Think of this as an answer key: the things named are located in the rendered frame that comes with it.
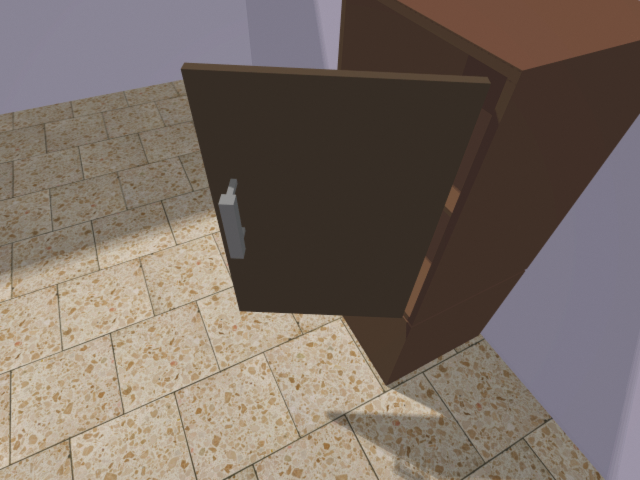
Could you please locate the handle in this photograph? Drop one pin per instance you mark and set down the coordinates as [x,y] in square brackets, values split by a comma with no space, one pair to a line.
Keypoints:
[234,231]

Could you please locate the cupboard door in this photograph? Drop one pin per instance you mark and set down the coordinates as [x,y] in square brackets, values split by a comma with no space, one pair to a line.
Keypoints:
[342,178]

